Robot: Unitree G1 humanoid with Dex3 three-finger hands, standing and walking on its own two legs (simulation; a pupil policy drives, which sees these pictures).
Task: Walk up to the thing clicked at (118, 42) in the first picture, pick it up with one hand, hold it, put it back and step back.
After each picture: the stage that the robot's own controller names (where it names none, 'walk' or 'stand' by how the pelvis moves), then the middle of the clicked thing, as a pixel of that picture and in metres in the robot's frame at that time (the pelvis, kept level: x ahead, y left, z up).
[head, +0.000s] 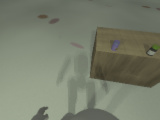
stand; (115, 45) +0.84 -0.28 -0.06
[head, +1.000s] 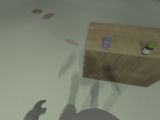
rise first; (106, 43) +0.75 -0.13 -0.03
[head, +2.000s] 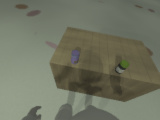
rise first; (75, 57) +0.51 +0.14 -0.03
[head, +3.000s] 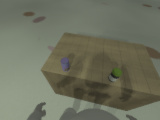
stand; (65, 64) +0.44 +0.22 -0.05
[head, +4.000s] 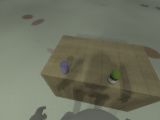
stand; (64, 68) +0.42 +0.22 -0.06
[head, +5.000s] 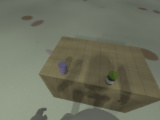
stand; (63, 68) +0.42 +0.23 -0.07
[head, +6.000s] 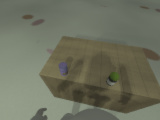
stand; (63, 69) +0.41 +0.23 -0.07
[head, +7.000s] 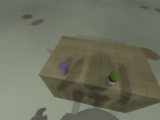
rise first; (63, 69) +0.41 +0.23 -0.07
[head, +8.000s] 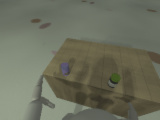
rise first; (65, 69) +0.42 +0.24 -0.06
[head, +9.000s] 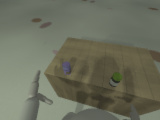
go down; (67, 68) +0.42 +0.23 -0.06
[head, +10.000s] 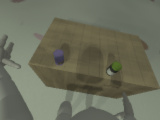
go down; (59, 57) +0.44 +0.21 -0.01
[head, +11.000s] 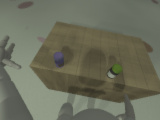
go down; (59, 60) +0.43 +0.21 -0.01
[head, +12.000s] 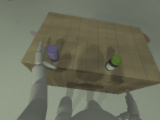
close in; (53, 54) +0.45 +0.23 +0.03
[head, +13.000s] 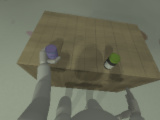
lift; (52, 54) +0.44 +0.22 +0.03
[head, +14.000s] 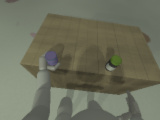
lift; (52, 60) +0.40 +0.22 +0.03
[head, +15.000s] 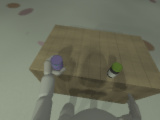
lift; (57, 65) +0.35 +0.20 +0.08
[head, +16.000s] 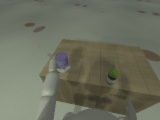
hold; (62, 63) +0.33 +0.18 +0.15
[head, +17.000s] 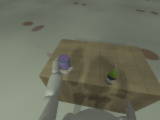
hold; (65, 64) +0.34 +0.16 +0.13
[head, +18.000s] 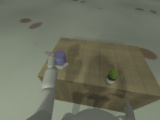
crouch; (61, 60) +0.37 +0.20 +0.12
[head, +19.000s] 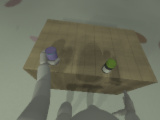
lower; (52, 56) +0.43 +0.23 +0.03
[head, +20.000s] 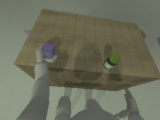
lower; (49, 53) +0.45 +0.23 +0.03
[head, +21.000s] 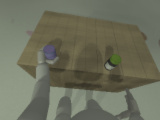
lower; (51, 54) +0.44 +0.23 +0.03
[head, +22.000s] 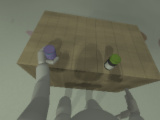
lower; (51, 54) +0.44 +0.23 +0.03
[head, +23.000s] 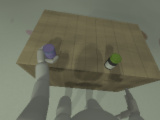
rest; (50, 53) +0.44 +0.23 +0.03
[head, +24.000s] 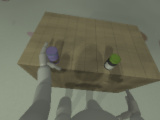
withdraw; (53, 56) +0.43 +0.22 +0.03
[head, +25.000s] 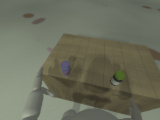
sink last; (65, 68) +0.39 +0.20 -0.02
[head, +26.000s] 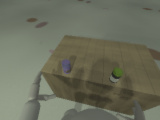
stand; (66, 66) +0.42 +0.21 -0.02
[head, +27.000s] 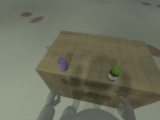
stand; (63, 64) +0.42 +0.22 +0.00
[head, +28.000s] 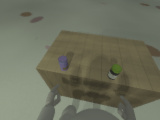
stand; (63, 63) +0.43 +0.22 +0.00
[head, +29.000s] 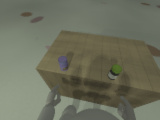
stand; (63, 63) +0.42 +0.22 +0.00
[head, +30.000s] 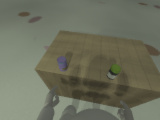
stand; (62, 64) +0.42 +0.22 +0.00
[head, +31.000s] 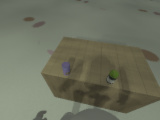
stand; (66, 68) +0.43 +0.21 -0.06
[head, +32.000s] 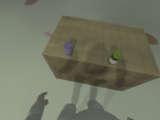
walk; (68, 49) +0.54 +0.19 -0.05
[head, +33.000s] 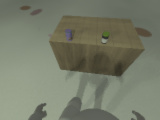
walk; (68, 35) +0.79 +0.29 -0.04
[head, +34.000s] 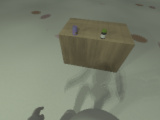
stand; (74, 30) +1.06 +0.26 -0.05
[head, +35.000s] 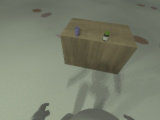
stand; (77, 31) +1.04 +0.22 -0.07
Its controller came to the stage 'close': yes
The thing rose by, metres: 0.20
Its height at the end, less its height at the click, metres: +0.00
